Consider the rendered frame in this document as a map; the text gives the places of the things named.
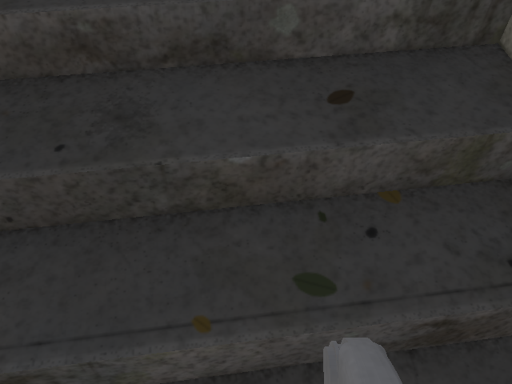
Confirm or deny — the robot right thigh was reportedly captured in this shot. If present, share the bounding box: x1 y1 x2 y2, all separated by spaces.
323 338 402 384

